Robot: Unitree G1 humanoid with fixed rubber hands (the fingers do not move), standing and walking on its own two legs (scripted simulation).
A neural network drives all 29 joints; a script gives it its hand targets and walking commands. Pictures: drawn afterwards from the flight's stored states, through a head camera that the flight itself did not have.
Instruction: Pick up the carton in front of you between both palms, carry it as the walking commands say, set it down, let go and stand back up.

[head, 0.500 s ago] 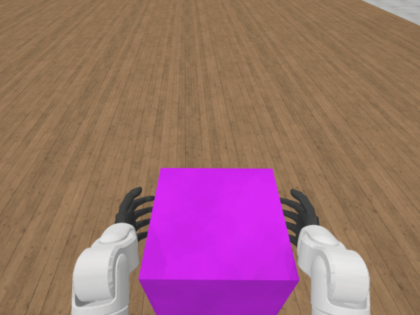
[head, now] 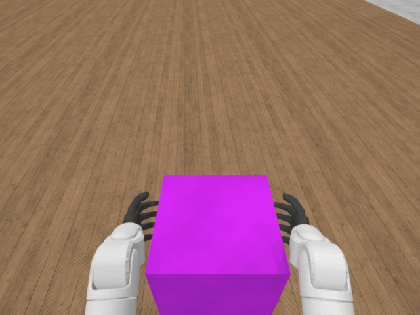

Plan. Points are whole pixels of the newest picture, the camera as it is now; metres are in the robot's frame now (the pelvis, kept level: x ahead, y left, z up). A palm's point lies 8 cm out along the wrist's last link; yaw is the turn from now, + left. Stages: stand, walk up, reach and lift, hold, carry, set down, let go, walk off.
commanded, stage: carry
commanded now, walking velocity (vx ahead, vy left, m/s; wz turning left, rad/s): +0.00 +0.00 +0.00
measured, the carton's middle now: (215, 252) +0.26 +0.00 -0.02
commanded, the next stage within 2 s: hold in 0.84 s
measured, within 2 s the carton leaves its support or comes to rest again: neither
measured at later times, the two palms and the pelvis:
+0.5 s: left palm (139, 230) +0.27 +0.15 +0.03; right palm (292, 233) +0.27 -0.15 +0.03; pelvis -0.02 +0.00 +0.00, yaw +0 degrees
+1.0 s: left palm (136, 235) +0.26 +0.15 +0.04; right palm (293, 237) +0.26 -0.15 +0.04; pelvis -0.02 +0.00 +0.01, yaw +0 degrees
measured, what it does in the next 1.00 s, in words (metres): stands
